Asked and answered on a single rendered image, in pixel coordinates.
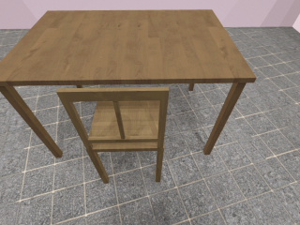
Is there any table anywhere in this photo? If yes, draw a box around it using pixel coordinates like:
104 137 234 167
0 9 257 158

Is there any chair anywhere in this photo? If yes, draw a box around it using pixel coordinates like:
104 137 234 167
56 86 170 184

